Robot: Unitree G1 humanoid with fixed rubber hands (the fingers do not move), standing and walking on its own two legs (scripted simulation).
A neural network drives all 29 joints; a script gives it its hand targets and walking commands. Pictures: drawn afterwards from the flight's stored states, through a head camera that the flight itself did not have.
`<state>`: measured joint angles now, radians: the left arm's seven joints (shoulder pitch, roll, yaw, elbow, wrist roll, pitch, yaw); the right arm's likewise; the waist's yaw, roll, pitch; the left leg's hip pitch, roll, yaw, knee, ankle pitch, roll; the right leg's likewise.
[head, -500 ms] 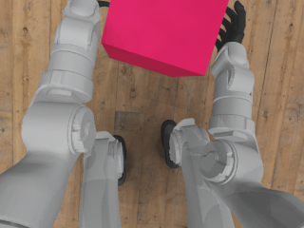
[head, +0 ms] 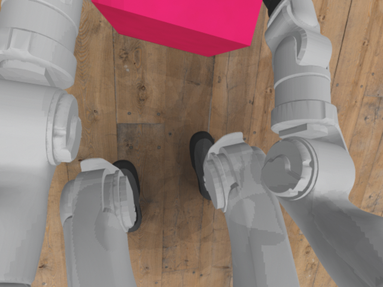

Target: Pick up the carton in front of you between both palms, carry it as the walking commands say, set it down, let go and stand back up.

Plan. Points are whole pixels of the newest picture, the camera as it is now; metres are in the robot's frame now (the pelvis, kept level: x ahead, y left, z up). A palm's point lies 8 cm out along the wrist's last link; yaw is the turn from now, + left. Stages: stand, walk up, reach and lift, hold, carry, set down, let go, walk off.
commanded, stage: set down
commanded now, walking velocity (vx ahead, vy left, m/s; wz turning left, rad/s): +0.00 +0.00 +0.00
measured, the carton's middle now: out of the picture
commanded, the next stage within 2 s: none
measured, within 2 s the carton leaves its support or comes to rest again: rests again in 0.34 s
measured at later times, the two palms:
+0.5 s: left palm out of the picture +0.59 +0.09 -0.19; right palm (284, 6) +0.51 -0.21 -0.17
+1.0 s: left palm out of the picture +0.59 +0.09 -0.20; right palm (284, 9) +0.51 -0.21 -0.18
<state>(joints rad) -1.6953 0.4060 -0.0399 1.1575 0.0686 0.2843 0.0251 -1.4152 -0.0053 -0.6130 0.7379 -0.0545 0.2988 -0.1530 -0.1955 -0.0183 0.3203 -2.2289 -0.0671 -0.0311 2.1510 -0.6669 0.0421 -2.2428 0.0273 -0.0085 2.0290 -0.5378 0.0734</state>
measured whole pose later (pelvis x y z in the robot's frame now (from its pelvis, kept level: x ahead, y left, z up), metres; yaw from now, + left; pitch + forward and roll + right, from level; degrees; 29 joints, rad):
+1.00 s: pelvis -0.01 +0.01 -0.03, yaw +0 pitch +35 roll -8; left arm -1.75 0.38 0.09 1.19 0.20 0.25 -0.10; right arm -1.49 -0.11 -0.74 0.94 -0.13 0.23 -0.03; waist -0.18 -0.05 0.46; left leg -2.21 -0.08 -0.04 2.27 -0.67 0.06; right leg -2.20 0.05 -0.01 2.12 -0.55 0.11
